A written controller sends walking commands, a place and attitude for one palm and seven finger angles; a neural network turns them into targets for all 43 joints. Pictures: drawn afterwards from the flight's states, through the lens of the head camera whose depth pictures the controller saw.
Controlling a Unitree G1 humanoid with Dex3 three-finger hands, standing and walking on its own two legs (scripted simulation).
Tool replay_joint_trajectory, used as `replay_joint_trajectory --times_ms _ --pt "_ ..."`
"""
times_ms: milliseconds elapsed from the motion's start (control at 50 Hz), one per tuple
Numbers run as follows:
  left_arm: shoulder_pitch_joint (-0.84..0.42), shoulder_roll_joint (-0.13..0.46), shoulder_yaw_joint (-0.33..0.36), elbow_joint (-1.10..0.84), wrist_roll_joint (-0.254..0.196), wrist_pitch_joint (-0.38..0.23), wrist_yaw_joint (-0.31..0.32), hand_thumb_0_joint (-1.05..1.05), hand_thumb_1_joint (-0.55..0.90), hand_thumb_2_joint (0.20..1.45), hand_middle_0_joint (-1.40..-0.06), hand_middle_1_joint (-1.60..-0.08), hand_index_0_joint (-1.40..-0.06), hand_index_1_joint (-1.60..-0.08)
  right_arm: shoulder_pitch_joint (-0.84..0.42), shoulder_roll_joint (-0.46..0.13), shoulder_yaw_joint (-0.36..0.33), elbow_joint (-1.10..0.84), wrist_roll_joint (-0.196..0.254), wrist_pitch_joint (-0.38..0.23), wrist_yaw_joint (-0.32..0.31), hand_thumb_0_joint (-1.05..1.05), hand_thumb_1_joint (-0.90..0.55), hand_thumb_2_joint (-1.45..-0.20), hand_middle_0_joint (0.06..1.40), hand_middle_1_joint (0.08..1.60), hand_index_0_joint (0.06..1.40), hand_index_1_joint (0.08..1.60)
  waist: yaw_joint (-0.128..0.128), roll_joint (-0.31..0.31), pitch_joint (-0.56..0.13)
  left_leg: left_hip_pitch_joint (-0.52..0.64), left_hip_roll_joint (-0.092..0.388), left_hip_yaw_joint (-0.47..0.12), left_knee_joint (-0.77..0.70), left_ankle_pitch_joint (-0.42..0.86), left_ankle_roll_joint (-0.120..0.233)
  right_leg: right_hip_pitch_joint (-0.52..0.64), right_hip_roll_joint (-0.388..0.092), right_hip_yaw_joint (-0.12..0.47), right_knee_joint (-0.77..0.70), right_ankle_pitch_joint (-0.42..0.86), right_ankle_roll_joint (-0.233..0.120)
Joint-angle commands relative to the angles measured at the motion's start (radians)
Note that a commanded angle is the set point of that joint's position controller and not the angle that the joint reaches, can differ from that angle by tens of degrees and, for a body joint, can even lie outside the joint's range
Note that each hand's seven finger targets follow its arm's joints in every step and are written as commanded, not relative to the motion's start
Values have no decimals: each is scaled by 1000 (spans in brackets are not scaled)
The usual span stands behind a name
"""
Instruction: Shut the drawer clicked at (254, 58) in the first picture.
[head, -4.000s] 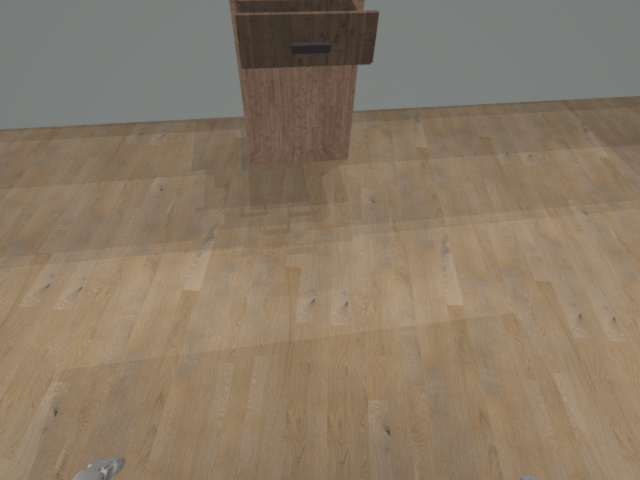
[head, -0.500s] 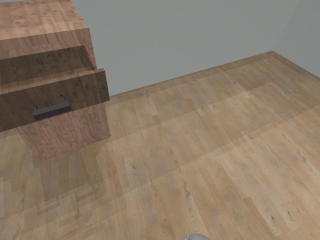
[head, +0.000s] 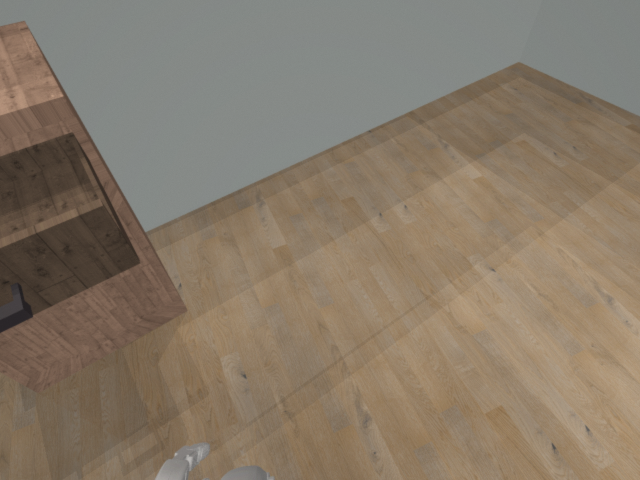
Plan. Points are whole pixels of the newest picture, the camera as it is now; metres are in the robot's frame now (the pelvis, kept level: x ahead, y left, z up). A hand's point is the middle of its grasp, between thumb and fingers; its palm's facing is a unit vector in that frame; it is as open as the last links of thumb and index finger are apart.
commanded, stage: turn to face it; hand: left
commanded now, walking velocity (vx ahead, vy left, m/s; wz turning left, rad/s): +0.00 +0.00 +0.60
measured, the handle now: out of the picture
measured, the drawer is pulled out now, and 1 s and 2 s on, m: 0.29 0.29 0.29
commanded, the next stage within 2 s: take the last steps up to it in 0.84 s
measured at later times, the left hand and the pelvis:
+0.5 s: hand out of the picture +0.02 +0.27 -0.16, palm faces +0.32 -0.90 -0.30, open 7.4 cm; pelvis +0.03 +0.03 +0.01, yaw +16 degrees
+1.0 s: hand out of the picture -0.03 +0.17 -0.15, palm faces +0.52 -0.82 -0.26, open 7.3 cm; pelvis +0.04 -0.02 +0.01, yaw +30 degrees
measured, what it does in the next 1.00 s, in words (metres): steps on the spot, turning left: left foot, then right foot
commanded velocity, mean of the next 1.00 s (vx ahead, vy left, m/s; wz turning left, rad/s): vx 0.02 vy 0.01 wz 0.43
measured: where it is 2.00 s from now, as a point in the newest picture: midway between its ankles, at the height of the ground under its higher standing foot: outside the picture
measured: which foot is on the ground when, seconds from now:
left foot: up 0.00-0.20, down 0.22-0.66, up 0.68-1.00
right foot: down 0.00-0.22, up 0.24-0.64, down 0.66-1.00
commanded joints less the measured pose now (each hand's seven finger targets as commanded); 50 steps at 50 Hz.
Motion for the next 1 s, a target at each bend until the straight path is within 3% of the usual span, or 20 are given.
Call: replay_joint_trajectory --times_ms 0,80,160,180,200,220,280,340,480,560,600,620,640,660,680,720,740,800,920,980 --pt "63 187 57 -49 2 5 15 0 900 900 -200 -300 -200 -300 72 -31 -6 -54 -9 13 11 0 -900 -900 200 300 200 300 37 -146 -85 41 18 8 -96 29 -8 27 -297 130 -280 73 -60" --pt "85 211 74 -68 10 20 18 0 900 900 -200 -300 -200 -300 -28 -49 -14 -124 -8 9 22 0 -900 -900 200 300 200 300 70 -140 -61 55 18 27 -253 -12 1 50 -334 130 -242 -6 -58" --pt "89 224 84 -93 -2 37 10 0 900 900 -200 -300 -200 -300 7 -97 -25 -155 -14 3 25 0 -900 -900 200 300 200 300 37 -78 -89 206 -8 53 -531 130 14 11 -292 48 -59 -64 12" --pt "102 189 81 -109 -8 46 5 0 900 900 -200 -300 -200 -300 47 -161 -39 -160 -17 -5 25 0 -900 -900 200 300 200 300 18 131 -98 271 85 -132 -710 177 59 -89 -211 14 130 -165 68" --pt "63 136 69 -163 -13 51 -4 0 900 900 -200 -300 -200 -300 86 -273 -64 -179 -25 -10 15 0 -900 -900 200 300 200 300 -16 393 -49 293 324 -495 -855 383 192 -309 -61 4 377 -448 150" --pt "3 164 67 -183 2 55 -6 0 900 900 -200 -300 -200 -300 93 -295 -69 -167 -26 -9 7 0 -900 -900 200 300 200 300 -34 274 -67 258 362 -539 -882 294 258 -315 -46 136 560 -436 134" --pt "61 175 84 -138 1 49 -19 0 900 900 -200 -300 -200 -300 -83 -232 -46 -211 -16 -23 -6 0 -900 -900 200 300 200 300 53 153 -88 231 200 -339 -839 251 186 -317 -50 222 655 -195 142" --pt "111 182 80 -110 -5 51 -16 0 900 900 -200 -300 -200 -300 -75 -230 -46 -209 -9 -31 -8 0 -900 -900 200 300 200 300 53 89 -137 330 146 -257 -800 464 186 -273 -34 220 589 -156 158" --pt "73 186 67 -136 -14 54 -4 0 900 900 -200 -300 -200 -300 -43 -254 -57 -191 -11 -11 -2 0 -900 -900 200 300 200 300 20 122 -119 364 150 -338 -768 535 227 -193 4 219 367 -253 162" --pt "137 181 60 -129 -20 46 1 0 900 900 -200 -300 -200 -300 -96 -263 -61 -204 -14 2 2 0 -900 -900 200 300 200 300 46 142 -126 271 119 -370 -728 545 209 -24 48 200 173 -224 142" --pt "210 197 63 -116 -20 34 5 0 900 900 -200 -300 -200 -300 -132 -253 -60 -213 -5 3 7 0 -900 -900 200 300 200 300 86 126 -144 191 79 -348 -659 511 167 130 48 191 -31 -75 136" --pt "247 234 68 -111 -14 23 10 0 900 900 -200 -300 -200 -300 -130 -217 -55 -218 3 3 11 0 -900 -900 200 300 200 300 103 24 -154 94 22 -307 -565 383 114 253 -22 257 -186 -5 120" --pt "256 334 86 -115 5 11 18 0 900 900 -200 -300 -200 -300 -107 -139 -43 -238 11 2 17 0 -900 -900 200 300 200 300 100 -280 -145 -107 -141 -128 -337 28 19 347 -303 550 -275 82 22" --pt "235 368 82 -140 1 18 12 0 900 900 -200 -300 -200 -300 -120 -163 -50 -252 -2 6 14 0 -900 -900 200 300 200 300 103 -281 -127 -104 -144 -136 -137 -167 13 211 -423 580 -268 148 -70" --pt "198 325 84 -140 -3 16 19 0 900 900 -200 -300 -200 -300 -146 -175 -57 -243 -8 24 13 0 -900 -900 200 300 200 300 93 -301 -96 -100 -120 -169 -10 -140 18 136 -380 558 -269 157 -75" --pt "119 255 59 -152 -4 12 13 0 900 900 -200 -300 -200 -300 -129 -170 -53 -197 -11 29 23 0 -900 -900 200 300 200 300 48 -180 -7 -112 -88 -145 105 0 -1 99 -259 386 -230 207 -47" --pt "121 238 53 -150 -4 7 11 0 900 900 -200 -300 -200 -300 -112 -158 -49 -184 -10 29 26 0 -900 -900 200 300 200 300 44 -180 -19 -110 -88 -128 109 38 -10 124 -227 327 -211 266 -35" --pt "185 238 52 -127 -2 3 14 0 900 900 -200 -300 -200 -300 -138 -147 -39 -173 -7 29 25 0 -900 -900 200 300 200 300 73 -190 -49 -91 -81 -95 37 44 -28 212 -223 267 -188 388 -40" --pt "271 272 63 -72 10 9 14 0 900 900 -200 -300 -200 -300 -227 -120 -14 -181 3 22 19 0 -900 -900 200 300 200 300 121 -207 -84 5 -84 -38 -251 -47 -23 295 -254 262 -151 529 -81" --pt "276 290 71 -39 10 8 8 0 900 900 -200 -300 -200 -300 -211 -117 -3 -175 3 7 20 0 -900 -900 200 300 200 300 130 -230 -107 84 -87 -10 -398 -45 -5 307 -276 282 -171 367 -74"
